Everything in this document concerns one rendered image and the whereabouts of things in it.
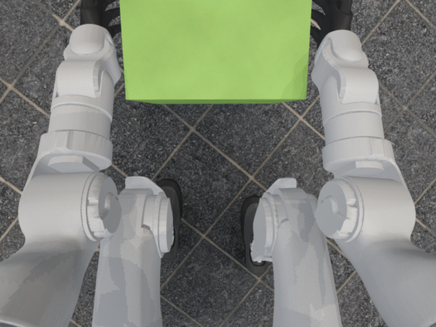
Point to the robot right thigh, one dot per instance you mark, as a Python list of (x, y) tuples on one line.
[(305, 293)]

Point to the right robot upper arm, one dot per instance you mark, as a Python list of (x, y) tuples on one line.
[(371, 220)]

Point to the robot left forearm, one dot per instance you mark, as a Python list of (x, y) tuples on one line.
[(78, 138)]

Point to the right robot shin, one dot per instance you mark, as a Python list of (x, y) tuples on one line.
[(259, 253)]

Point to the robot right forearm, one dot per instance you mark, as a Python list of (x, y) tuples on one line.
[(351, 111)]

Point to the robot left hand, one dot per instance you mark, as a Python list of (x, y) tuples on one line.
[(94, 12)]

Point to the robot right hand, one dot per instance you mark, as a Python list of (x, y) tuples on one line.
[(338, 16)]

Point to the carton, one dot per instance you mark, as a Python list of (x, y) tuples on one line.
[(215, 51)]

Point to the left robot upper arm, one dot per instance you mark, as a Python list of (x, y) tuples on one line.
[(63, 216)]

